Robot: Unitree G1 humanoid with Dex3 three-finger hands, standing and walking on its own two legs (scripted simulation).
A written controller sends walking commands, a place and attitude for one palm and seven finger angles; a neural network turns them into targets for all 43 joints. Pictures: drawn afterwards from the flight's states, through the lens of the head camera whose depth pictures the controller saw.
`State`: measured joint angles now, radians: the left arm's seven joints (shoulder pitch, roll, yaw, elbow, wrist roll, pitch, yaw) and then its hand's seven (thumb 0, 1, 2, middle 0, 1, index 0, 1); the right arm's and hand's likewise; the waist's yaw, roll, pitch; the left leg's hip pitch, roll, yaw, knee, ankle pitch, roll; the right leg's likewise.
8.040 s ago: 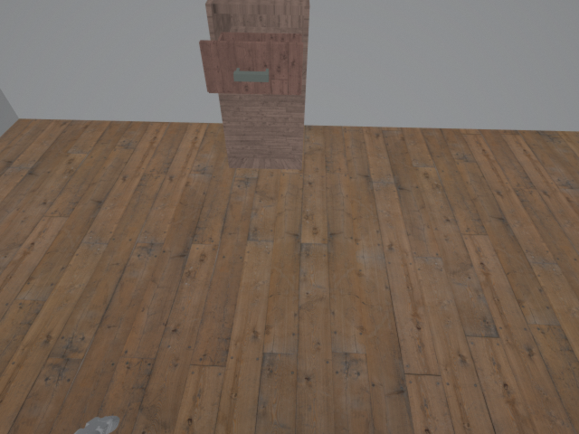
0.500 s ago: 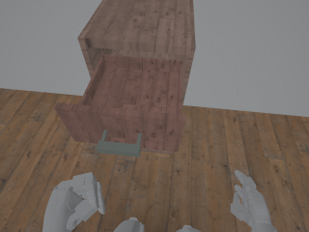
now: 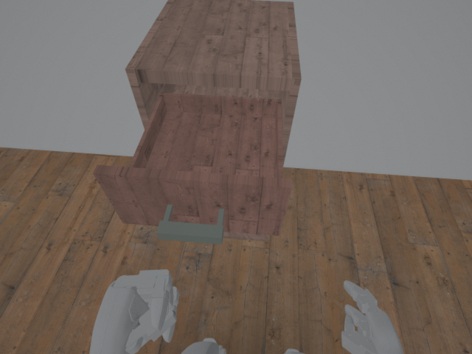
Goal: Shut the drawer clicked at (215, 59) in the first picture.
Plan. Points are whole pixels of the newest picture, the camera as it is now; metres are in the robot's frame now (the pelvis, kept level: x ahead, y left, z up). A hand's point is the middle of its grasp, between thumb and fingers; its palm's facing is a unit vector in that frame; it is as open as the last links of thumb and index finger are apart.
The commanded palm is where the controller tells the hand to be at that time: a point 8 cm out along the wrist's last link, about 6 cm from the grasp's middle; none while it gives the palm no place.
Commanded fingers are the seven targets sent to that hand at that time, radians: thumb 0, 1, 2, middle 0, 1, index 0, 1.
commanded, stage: raise the hand and make a fist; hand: left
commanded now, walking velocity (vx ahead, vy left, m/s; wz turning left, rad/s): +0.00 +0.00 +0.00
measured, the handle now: (193, 222) +0.36 +0.11 -0.01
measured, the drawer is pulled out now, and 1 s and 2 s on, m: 0.28 0.28 0.28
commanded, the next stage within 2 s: bring the fist close to the handle in 0.20 s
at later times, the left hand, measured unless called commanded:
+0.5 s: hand (193, 307) +0.19 +0.08 +0.06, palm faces +0.00 -1.00 -0.05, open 3.3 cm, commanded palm +0.16 +0.13 +0.07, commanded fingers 0.00 0.90 0.90 -1.40 -1.60 -1.40 -1.60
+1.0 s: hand (198, 290) +0.22 +0.08 +0.02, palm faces -0.06 -1.00 -0.02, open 3.3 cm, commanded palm +0.20 +0.13 +0.02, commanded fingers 0.00 0.90 0.90 -1.40 -1.60 -1.40 -1.60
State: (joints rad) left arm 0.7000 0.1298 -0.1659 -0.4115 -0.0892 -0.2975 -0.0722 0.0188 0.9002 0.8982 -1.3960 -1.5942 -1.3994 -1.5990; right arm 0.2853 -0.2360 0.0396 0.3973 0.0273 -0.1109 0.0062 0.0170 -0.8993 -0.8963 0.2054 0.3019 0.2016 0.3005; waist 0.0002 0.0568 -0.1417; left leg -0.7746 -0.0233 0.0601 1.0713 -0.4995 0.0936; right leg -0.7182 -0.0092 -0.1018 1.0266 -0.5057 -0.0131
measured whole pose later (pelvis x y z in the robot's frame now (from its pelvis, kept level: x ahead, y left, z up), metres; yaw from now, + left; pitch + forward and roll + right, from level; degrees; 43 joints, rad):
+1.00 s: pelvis +0.01 -0.05 -0.03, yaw +1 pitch +18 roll -1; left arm 0.47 0.14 -0.04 -0.07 -0.16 -0.51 -0.13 0.02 0.90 0.90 -1.40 -1.60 -1.40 -1.60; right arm 0.21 -0.25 0.00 0.50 0.01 -0.15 0.00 0.02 -0.90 -0.90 0.20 0.30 0.20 0.30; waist -0.03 0.04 -0.17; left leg -0.97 0.01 0.02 1.20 -0.55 0.03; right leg -0.92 0.02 -0.14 1.17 -0.58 -0.08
